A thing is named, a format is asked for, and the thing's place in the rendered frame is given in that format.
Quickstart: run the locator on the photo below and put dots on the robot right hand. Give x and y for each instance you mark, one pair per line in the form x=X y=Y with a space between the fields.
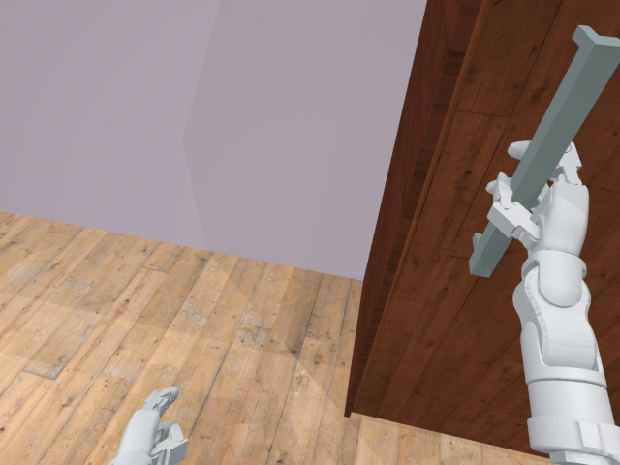
x=561 y=211

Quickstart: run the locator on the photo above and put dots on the robot right forearm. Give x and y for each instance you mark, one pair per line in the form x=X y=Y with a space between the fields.
x=571 y=418

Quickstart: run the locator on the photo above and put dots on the wardrobe door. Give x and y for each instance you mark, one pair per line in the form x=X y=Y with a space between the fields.
x=447 y=354

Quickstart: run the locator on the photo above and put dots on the handle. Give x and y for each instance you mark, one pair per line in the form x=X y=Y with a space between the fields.
x=593 y=65

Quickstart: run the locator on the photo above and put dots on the robot left hand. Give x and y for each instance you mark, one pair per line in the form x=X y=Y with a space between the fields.
x=144 y=433

